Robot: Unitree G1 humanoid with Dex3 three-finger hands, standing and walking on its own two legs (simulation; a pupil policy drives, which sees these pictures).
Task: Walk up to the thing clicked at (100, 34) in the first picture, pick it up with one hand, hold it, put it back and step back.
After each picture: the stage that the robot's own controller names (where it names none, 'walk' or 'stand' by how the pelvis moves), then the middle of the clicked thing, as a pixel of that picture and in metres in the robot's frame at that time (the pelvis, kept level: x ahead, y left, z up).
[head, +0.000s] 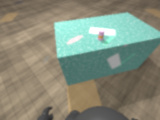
stand; (101, 34) +0.89 -0.09 -0.03
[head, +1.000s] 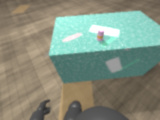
rise first; (100, 34) +0.80 -0.05 +0.00
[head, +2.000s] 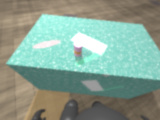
rise first; (78, 49) +0.52 +0.15 +0.00
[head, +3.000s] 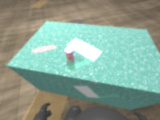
stand; (69, 54) +0.49 +0.21 -0.01
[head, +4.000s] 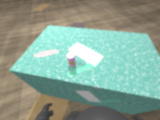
stand; (71, 59) +0.47 +0.19 -0.03
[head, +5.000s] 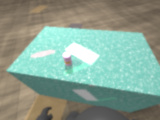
stand; (67, 59) +0.48 +0.22 -0.03
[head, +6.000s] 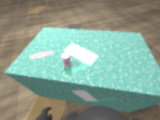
stand; (66, 60) +0.47 +0.23 -0.03
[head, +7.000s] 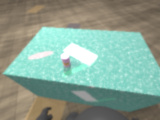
rise first; (66, 60) +0.46 +0.23 -0.03
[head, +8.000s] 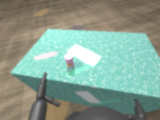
rise first; (69, 60) +0.47 +0.23 -0.03
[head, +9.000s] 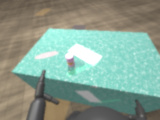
go down; (70, 60) +0.47 +0.23 -0.03
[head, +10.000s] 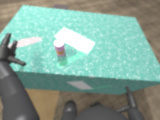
go down; (60, 48) +0.50 +0.21 +0.01
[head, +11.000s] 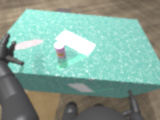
approach; (60, 50) +0.48 +0.21 +0.02
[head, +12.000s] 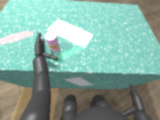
close in; (53, 42) +0.50 +0.23 +0.06
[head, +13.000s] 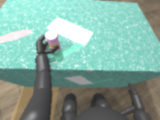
lift; (53, 41) +0.50 +0.22 +0.07
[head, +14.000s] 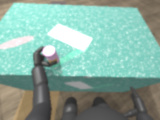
lift; (52, 55) +0.41 +0.23 +0.06
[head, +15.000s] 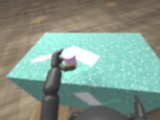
lift; (70, 60) +0.31 +0.14 +0.20
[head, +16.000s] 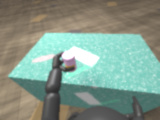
hold; (70, 62) +0.32 +0.15 +0.16
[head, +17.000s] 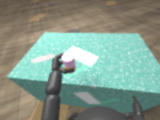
hold; (69, 63) +0.32 +0.15 +0.15
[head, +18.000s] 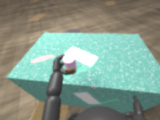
hold; (70, 65) +0.31 +0.14 +0.14
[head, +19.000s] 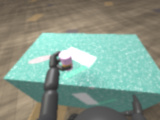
crouch; (66, 61) +0.34 +0.16 +0.15
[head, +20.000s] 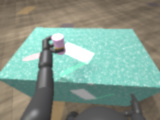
lower; (59, 44) +0.44 +0.20 +0.18
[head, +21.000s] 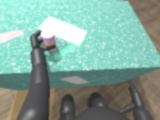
lower; (49, 40) +0.51 +0.21 +0.07
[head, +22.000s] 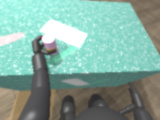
lower; (51, 45) +0.48 +0.21 +0.06
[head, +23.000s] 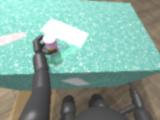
lower; (51, 44) +0.48 +0.21 +0.06
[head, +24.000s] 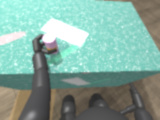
lower; (51, 44) +0.48 +0.21 +0.07
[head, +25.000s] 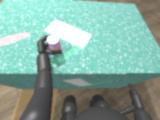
open; (55, 45) +0.48 +0.20 +0.06
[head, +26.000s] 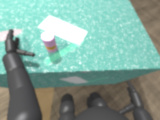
sink last; (50, 42) +0.49 +0.21 +0.06
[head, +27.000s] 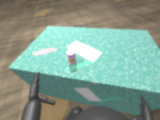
sink last; (71, 57) +0.48 +0.21 +0.02
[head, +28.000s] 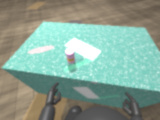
stand; (70, 56) +0.47 +0.20 +0.02
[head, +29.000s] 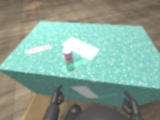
stand; (68, 55) +0.47 +0.20 +0.03
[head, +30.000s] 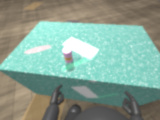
stand; (68, 55) +0.47 +0.21 +0.03
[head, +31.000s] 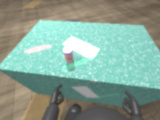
stand; (68, 55) +0.47 +0.20 +0.03
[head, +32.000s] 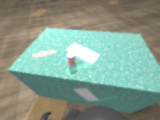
stand; (71, 59) +0.49 +0.20 -0.02
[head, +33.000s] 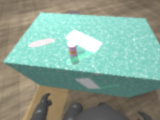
walk; (72, 48) +0.52 +0.17 +0.00
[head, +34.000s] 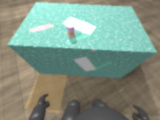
walk; (70, 30) +0.72 +0.22 -0.01
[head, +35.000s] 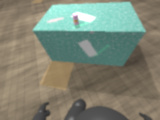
walk; (75, 19) +1.05 +0.27 -0.01
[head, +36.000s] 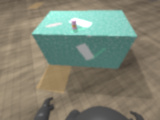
stand; (74, 24) +1.08 +0.26 -0.02
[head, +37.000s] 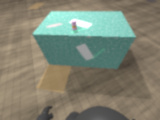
stand; (74, 24) +1.09 +0.26 -0.03
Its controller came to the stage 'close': yes
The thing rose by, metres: 0.20
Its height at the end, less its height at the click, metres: +0.00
